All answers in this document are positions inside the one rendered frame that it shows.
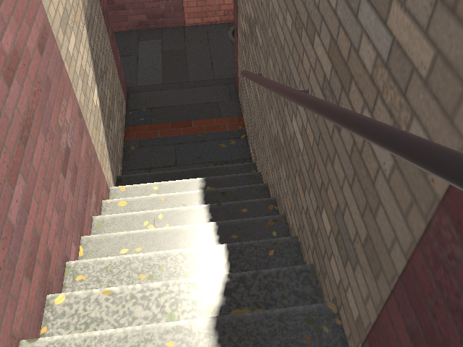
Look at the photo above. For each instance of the stairs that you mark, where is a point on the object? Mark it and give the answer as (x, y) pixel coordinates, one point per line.
(196, 257)

